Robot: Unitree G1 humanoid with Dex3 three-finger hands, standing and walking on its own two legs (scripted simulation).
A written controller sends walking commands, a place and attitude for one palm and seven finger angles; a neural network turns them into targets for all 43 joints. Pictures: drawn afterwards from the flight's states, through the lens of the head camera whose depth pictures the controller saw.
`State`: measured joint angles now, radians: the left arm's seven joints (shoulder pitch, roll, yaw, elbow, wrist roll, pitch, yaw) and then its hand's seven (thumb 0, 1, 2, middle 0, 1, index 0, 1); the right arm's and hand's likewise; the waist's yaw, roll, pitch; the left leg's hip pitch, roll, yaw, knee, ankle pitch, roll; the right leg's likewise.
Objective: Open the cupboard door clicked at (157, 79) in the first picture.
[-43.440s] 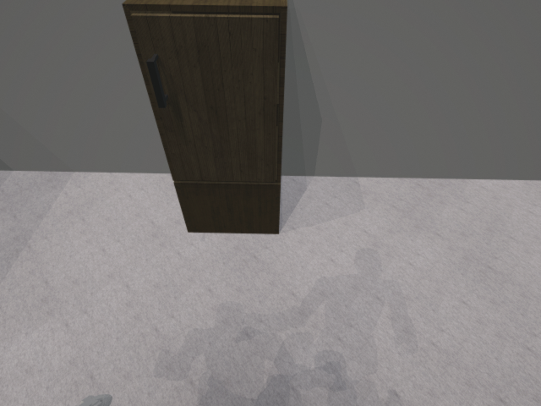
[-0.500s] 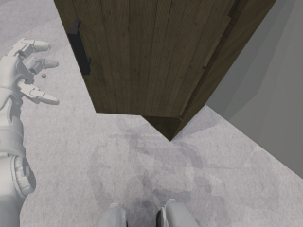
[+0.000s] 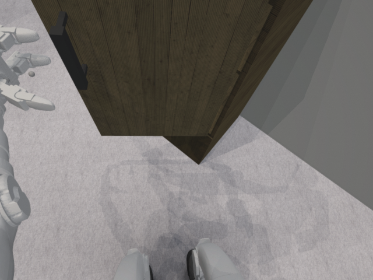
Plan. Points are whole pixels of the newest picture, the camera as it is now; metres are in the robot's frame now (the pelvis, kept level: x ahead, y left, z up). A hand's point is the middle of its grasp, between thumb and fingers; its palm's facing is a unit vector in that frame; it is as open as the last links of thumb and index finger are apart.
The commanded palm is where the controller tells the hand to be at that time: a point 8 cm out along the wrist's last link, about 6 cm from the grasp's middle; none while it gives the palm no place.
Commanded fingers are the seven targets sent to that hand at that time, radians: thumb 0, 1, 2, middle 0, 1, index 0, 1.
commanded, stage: move the hooked fingers beside the handle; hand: left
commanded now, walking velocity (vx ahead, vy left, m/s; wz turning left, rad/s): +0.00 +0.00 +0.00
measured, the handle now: (73, 54) +0.55 +0.18 +0.08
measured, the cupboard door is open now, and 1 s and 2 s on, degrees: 42 42 41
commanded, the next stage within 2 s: slide the fingers in behind the handle in 0.60 s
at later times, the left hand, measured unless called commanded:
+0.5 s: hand (30, 80) +0.50 +0.25 +0.08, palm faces -0.06 -1.00 -0.01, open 14.0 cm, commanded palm +0.49 +0.29 +0.08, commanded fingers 0.00 -0.50 0.30 -0.30 -1.20 -0.30 -1.20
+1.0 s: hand (40, 78) +0.51 +0.23 +0.07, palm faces -0.07 -1.00 -0.01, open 14.0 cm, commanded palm +0.49 +0.27 +0.08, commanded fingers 0.00 -0.50 0.30 -0.30 -1.20 -0.30 -1.20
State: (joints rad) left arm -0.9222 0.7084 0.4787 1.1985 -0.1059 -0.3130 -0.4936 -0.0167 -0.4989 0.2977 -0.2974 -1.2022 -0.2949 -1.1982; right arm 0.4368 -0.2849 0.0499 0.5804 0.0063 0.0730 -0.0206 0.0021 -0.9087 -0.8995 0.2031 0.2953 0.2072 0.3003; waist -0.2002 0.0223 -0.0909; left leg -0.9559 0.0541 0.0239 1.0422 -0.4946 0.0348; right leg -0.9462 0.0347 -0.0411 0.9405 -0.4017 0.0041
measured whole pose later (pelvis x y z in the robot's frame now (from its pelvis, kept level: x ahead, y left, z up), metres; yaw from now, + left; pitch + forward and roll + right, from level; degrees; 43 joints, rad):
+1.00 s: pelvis +0.00 +0.00 +0.00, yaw +0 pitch +23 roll -4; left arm -0.92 0.65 0.44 1.18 -0.11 -0.33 -0.44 -0.02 -0.50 0.30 -0.30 -1.20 -0.30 -1.20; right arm 0.42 -0.28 0.05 0.58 0.00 0.08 -0.02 0.00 -0.91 -0.90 0.20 0.30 0.21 0.30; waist -0.20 0.02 -0.09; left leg -0.97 0.05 0.01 1.07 -0.50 0.04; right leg -0.95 0.03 -0.05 0.95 -0.41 0.01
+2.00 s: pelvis +0.00 -0.01 +0.00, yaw +1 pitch +22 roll -3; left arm -0.94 0.48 0.34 1.17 -0.09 -0.37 -0.26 -0.02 -0.50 0.30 -0.30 -1.20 -0.30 -1.22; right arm 0.42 -0.27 0.03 0.61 -0.01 0.06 0.01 0.00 -0.91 -0.90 0.20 0.30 0.21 0.30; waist -0.18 0.03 -0.10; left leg -0.95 0.04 0.01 1.06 -0.50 0.02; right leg -0.94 0.02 -0.05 0.98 -0.42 -0.01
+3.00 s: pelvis +0.00 -0.01 +0.00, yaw +1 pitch +21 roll -3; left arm -0.91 0.48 0.34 1.17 -0.08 -0.38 -0.29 0.00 0.63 0.78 -0.38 -1.33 -0.38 -1.32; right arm 0.41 -0.26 0.04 0.60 0.00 0.06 0.01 0.00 -0.91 -0.90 0.20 0.30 0.21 0.30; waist -0.18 0.03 -0.10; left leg -0.92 0.04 0.02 1.04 -0.50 0.03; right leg -0.92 0.02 -0.04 0.97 -0.42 0.00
